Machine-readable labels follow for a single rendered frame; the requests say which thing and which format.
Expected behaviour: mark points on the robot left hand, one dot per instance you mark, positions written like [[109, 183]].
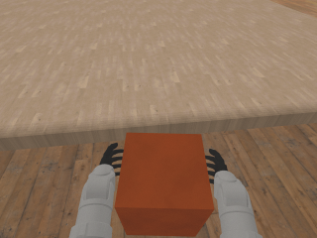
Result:
[[109, 153]]

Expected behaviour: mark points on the carton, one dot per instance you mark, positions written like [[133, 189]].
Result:
[[164, 187]]

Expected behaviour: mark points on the right robot forearm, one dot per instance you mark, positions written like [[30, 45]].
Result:
[[235, 209]]

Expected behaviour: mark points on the left robot forearm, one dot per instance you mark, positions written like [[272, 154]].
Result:
[[96, 205]]

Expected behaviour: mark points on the robot right hand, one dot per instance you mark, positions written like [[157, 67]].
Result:
[[219, 164]]

